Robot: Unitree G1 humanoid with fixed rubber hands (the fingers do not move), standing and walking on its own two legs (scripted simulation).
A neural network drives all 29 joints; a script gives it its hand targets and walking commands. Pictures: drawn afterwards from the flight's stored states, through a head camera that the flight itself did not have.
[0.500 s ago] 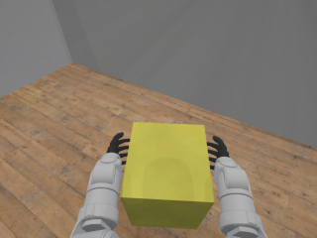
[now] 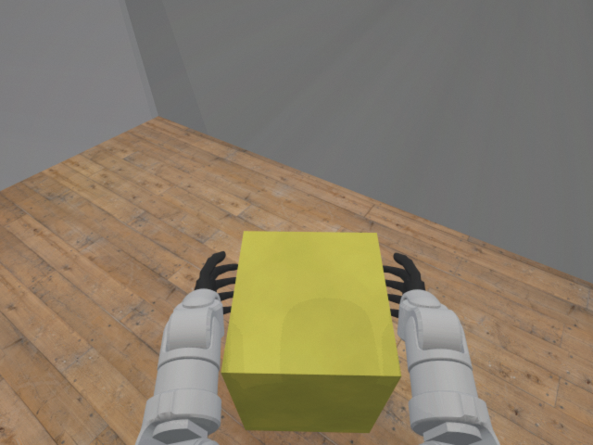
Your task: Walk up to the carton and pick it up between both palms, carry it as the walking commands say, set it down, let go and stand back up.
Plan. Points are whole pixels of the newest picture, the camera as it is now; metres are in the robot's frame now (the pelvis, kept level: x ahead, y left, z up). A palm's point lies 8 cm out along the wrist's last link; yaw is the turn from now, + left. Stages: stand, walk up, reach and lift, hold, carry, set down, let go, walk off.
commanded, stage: reach and lift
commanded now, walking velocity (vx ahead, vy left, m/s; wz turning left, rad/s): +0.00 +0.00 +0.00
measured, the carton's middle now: (308, 335) +0.29 -0.01 -0.03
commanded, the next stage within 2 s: hold in 1.10 s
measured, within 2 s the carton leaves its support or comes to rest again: neither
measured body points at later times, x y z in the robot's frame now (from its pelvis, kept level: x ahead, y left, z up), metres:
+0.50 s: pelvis -0.01 +0.00 +0.00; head -0.05 -0.01 +0.45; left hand +0.31 +0.15 +0.05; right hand +0.31 -0.15 +0.04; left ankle +0.01 +0.13 -0.74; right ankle +0.03 -0.12 -0.74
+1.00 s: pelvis -0.01 +0.00 +0.00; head -0.06 -0.01 +0.45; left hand +0.29 +0.14 +0.05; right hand +0.29 -0.15 +0.04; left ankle +0.01 +0.13 -0.74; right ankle +0.03 -0.12 -0.74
